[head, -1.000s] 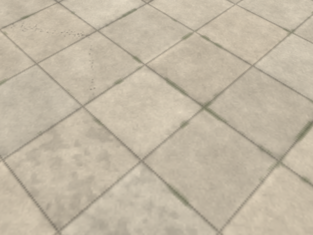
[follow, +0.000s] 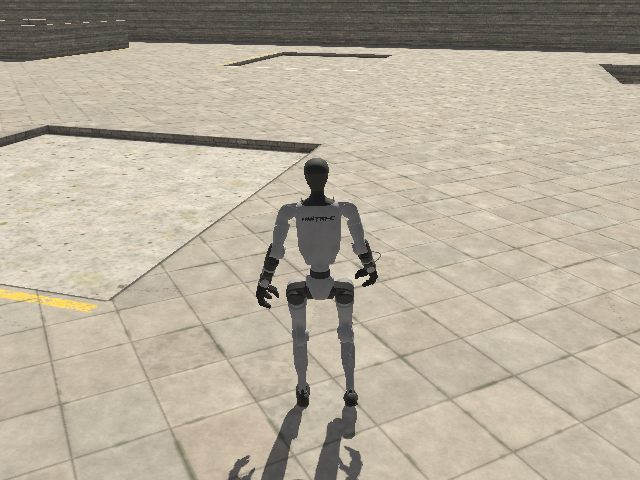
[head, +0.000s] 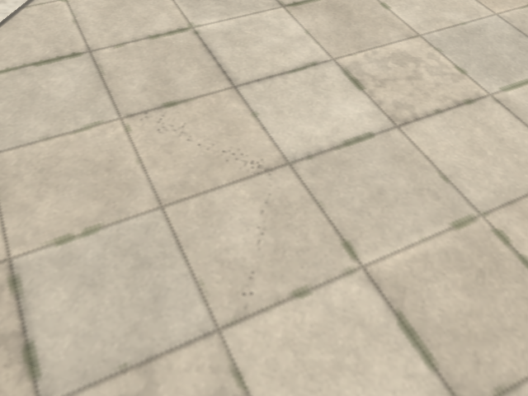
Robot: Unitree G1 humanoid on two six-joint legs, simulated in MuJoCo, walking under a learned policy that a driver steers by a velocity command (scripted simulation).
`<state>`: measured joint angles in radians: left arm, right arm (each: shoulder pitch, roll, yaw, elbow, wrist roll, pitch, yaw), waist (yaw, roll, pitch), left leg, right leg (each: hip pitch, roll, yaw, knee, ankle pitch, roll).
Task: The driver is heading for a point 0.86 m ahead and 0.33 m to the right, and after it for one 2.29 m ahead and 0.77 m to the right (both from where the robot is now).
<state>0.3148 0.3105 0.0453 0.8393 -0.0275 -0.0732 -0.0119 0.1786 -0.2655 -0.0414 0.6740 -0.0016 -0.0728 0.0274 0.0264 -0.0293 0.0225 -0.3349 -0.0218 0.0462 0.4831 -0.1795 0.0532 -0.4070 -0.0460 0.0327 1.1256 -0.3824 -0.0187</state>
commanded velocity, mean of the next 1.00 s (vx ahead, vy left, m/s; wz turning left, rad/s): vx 0.50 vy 0.00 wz -0.49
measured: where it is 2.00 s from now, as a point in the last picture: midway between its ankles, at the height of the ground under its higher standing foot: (421, 252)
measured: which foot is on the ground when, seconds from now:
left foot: down 0.00-0.42, up 0.44-0.86, down 0.88-1.00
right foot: up 0.00-0.40, down 0.42-0.90, up 0.92-1.00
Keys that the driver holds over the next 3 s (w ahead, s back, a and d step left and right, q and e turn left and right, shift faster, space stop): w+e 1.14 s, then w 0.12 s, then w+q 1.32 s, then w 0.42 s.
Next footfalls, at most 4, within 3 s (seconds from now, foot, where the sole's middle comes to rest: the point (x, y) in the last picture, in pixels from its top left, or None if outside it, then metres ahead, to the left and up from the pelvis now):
0.42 right None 0.37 -0.16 -0.77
0.88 left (299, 314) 0.70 -0.07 -0.77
1.40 right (439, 306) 0.74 -0.46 -0.77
1.92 left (404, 199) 1.12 -0.42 -0.77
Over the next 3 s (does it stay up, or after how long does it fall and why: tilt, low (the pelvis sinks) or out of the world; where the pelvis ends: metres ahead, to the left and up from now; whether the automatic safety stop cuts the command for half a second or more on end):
stays up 1.49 -0.54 -0.01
